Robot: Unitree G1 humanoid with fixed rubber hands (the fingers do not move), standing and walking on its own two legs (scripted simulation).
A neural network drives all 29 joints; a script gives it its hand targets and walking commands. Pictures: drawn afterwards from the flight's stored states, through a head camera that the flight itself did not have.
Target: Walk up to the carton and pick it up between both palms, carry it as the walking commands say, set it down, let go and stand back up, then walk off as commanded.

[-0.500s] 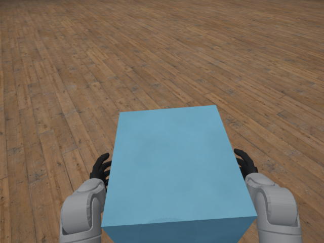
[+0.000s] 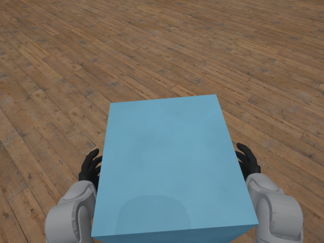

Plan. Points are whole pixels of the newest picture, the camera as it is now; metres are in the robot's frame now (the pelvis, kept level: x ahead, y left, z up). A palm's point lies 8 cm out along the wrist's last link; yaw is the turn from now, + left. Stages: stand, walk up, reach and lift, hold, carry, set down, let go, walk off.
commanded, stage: carry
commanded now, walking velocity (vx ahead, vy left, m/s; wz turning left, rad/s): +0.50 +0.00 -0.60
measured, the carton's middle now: (169, 179) +0.28 +0.02 +0.02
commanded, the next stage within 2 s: none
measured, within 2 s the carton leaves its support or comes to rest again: neither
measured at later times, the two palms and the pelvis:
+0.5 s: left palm (154, 88) +0.57 +0.07 +0.07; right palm (266, 111) +0.47 -0.25 +0.07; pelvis +0.28 -0.02 -0.01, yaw -17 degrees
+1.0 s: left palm (198, 40) +0.86 -0.09 +0.09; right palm (284, 67) +0.65 -0.35 +0.10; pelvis +0.56 -0.07 +0.02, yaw -37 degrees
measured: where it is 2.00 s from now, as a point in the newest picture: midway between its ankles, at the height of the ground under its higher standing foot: (222, 142)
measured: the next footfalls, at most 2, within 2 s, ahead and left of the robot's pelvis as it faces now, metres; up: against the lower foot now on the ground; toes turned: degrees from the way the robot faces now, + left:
right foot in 0.46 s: +0.35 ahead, -0.14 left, +0.00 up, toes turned -25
left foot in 0.74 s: +0.55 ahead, +0.04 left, +0.00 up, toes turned -15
